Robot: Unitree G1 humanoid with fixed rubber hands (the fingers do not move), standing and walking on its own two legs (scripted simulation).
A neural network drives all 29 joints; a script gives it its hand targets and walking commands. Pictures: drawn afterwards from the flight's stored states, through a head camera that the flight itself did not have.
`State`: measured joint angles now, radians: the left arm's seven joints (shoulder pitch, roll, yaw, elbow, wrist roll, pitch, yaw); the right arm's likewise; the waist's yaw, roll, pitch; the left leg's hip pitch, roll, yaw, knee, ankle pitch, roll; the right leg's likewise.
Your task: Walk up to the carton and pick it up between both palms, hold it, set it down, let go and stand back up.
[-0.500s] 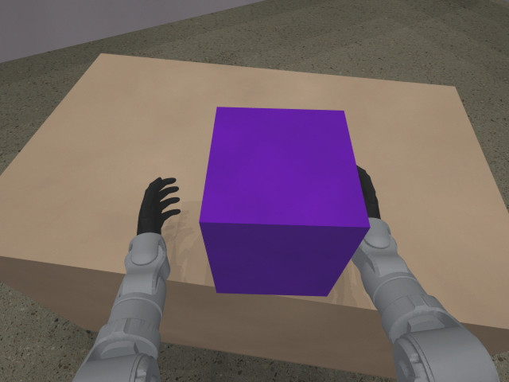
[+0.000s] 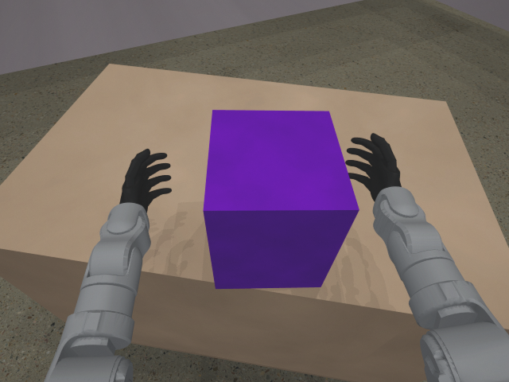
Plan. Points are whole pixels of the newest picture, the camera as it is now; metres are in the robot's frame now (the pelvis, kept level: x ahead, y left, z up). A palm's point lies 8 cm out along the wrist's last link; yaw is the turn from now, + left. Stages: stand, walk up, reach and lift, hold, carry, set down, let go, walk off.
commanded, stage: set down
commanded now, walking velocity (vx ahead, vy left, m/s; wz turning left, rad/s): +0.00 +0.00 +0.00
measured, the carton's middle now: (269, 203) +0.42 +0.03 +0.02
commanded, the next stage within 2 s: let go in 1.92 s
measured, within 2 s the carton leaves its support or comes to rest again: neither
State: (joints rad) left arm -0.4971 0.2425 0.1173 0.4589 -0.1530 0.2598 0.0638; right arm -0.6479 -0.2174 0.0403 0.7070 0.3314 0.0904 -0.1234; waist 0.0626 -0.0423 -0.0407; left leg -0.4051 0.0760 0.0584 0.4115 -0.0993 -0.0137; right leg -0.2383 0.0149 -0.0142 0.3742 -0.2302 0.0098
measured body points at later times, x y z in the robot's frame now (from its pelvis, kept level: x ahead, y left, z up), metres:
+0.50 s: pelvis +0.00 +0.00 +0.00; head -0.01 +0.02 +0.45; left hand +0.39 +0.25 +0.18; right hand +0.42 -0.16 +0.17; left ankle +0.06 +0.13 -0.74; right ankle -0.03 -0.13 -0.74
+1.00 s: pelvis -0.01 -0.01 +0.00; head +0.01 +0.01 +0.45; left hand +0.31 +0.25 +0.10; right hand +0.35 -0.16 +0.11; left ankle +0.06 +0.13 -0.74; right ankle -0.03 -0.13 -0.74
